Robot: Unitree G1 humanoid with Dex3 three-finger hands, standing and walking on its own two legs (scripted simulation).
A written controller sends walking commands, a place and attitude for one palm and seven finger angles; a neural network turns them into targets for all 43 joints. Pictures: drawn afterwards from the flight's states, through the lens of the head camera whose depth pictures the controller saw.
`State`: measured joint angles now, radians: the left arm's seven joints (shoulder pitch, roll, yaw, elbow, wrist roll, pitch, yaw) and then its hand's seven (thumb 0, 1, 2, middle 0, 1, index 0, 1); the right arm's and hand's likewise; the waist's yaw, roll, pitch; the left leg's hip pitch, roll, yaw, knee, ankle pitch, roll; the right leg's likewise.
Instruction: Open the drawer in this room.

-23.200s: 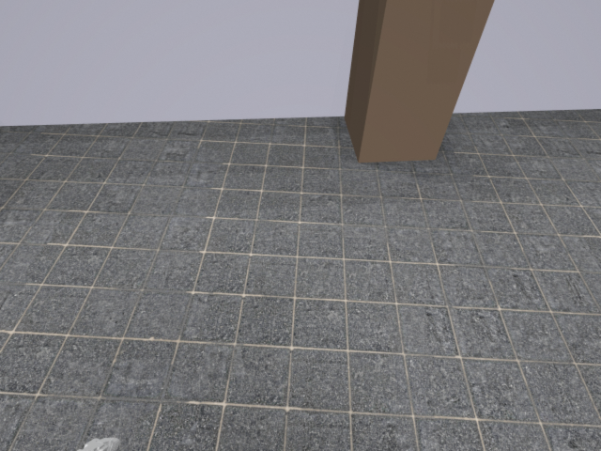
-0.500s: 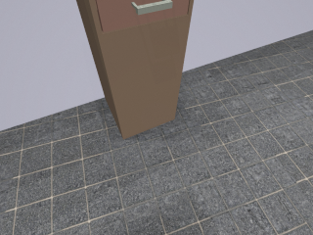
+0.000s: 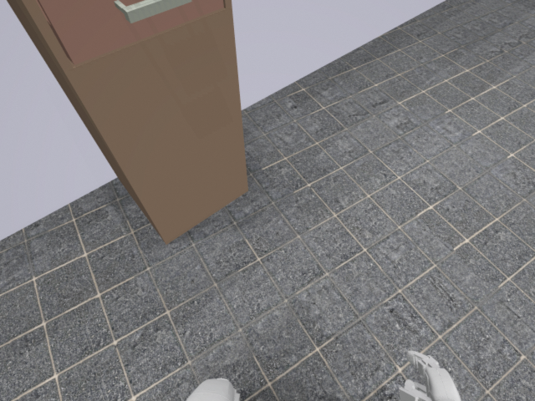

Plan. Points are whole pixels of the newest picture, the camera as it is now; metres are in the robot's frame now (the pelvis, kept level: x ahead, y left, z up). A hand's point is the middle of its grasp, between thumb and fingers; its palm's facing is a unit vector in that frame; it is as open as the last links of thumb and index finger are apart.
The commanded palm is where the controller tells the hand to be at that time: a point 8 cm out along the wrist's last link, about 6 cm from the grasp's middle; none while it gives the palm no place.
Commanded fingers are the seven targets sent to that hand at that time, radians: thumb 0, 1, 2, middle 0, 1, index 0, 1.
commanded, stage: walk to a spot facing it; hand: left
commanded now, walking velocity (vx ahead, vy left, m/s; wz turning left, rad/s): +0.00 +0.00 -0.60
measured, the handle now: (152, 0) +0.80 +0.34 +0.14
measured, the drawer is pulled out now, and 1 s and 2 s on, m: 0.00 0.00 0.00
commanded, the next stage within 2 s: none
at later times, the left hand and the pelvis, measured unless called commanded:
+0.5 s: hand (178, 353) +0.19 +0.19 -0.17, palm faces -0.34 -0.91 -0.23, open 7.4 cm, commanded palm none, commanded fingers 0.00 0.90 0.90 -0.20 -0.30 -0.20 -0.30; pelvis +0.01 +0.02 -0.01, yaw -19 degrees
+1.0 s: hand (193, 342) +0.21 +0.17 -0.18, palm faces -0.50 -0.84 -0.20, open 7.4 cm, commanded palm none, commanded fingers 0.00 0.90 0.90 -0.20 -0.30 -0.20 -0.30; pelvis +0.09 +0.00 -0.01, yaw -35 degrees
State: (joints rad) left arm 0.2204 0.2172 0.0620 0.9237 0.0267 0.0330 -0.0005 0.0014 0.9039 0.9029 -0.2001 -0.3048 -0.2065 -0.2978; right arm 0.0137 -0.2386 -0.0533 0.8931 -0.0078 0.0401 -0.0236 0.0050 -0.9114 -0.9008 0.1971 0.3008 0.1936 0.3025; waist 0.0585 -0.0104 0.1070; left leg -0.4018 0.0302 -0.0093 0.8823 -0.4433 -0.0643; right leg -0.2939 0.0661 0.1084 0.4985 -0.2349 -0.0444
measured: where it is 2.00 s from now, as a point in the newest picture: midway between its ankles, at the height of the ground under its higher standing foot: (361, 335)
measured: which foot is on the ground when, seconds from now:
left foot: up 0.00-0.10, down 0.12-0.54, up 0.56-0.96, down 0.98-1.00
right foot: down 0.00-0.10, up 0.12-0.52, down 0.54-0.98, up 1.00-1.00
